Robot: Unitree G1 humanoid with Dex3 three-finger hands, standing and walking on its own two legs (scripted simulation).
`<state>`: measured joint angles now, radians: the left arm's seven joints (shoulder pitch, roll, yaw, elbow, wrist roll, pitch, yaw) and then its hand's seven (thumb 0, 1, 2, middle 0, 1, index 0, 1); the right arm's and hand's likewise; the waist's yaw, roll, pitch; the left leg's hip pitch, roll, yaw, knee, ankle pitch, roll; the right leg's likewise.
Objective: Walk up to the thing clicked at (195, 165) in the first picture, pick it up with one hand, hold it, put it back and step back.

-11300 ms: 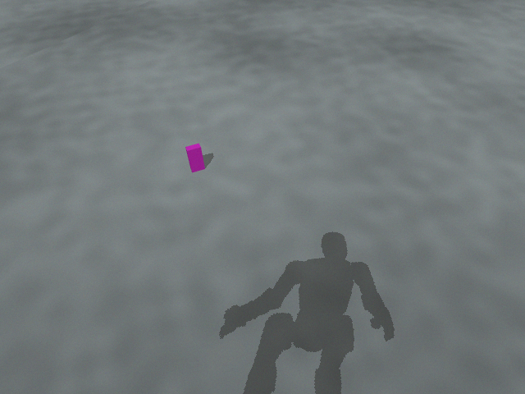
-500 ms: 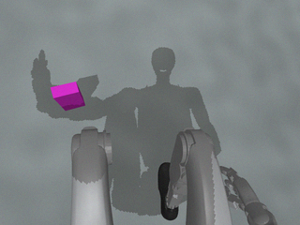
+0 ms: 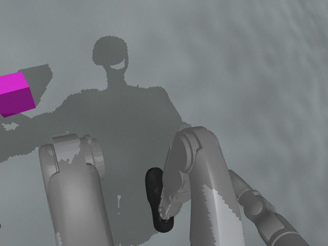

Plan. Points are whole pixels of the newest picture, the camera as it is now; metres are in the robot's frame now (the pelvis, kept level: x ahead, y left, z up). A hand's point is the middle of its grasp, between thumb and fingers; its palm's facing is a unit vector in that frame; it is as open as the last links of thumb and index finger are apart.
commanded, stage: close in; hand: left
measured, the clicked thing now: (11, 97) +0.43 +0.30 -0.20
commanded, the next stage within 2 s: rest palm in 0.46 s
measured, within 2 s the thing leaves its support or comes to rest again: neither
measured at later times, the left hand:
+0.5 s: hand out of the picture +0.38 +0.31 -0.17, palm faces +0.38 -0.93 +0.03, open 17.6 cm
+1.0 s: hand (6, 105) +0.40 +0.30 -0.17, palm faces +0.39 -0.92 +0.01, open 16.8 cm
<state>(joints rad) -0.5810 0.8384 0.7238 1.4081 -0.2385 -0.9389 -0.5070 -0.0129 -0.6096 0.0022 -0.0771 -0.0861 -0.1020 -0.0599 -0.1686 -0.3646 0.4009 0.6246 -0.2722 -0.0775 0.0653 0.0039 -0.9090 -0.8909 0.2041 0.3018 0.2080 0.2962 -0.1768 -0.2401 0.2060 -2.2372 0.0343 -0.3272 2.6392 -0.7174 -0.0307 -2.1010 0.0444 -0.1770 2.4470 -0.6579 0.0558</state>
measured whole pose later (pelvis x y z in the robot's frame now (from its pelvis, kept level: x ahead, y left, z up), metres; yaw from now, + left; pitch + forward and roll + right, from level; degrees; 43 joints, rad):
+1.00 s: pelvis -0.01 +0.01 -0.01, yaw -3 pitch +9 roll -17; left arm -0.58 0.82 0.57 1.44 -0.10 -1.13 -0.04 -0.01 -0.41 0.13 -0.07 -0.03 -0.06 -0.05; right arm -0.19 -0.37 0.50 0.55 -0.37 0.01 0.15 0.00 -0.89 -0.90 0.20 0.30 0.21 0.30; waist -0.22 -0.29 0.30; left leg -2.20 0.04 -0.41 2.68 -0.70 -0.02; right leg -2.05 0.08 -0.23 2.42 -0.60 0.08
